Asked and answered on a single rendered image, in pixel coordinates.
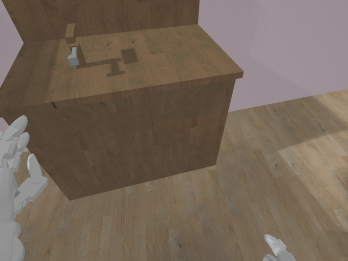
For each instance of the right robot hand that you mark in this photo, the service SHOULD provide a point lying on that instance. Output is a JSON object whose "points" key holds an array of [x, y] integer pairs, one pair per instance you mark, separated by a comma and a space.
{"points": [[278, 248]]}

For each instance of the counter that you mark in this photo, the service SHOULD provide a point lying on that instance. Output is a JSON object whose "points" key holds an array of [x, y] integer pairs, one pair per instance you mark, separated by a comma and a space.
{"points": [[149, 98]]}

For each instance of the left robot hand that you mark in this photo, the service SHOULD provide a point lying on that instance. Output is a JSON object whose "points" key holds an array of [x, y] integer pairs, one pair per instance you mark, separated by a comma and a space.
{"points": [[12, 144]]}

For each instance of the tap lever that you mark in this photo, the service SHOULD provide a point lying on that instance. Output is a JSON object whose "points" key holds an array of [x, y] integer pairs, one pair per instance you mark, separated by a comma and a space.
{"points": [[73, 60]]}

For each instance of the left robot forearm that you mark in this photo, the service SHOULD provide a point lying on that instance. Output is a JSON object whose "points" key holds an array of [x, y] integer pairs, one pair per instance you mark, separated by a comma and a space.
{"points": [[11, 248]]}

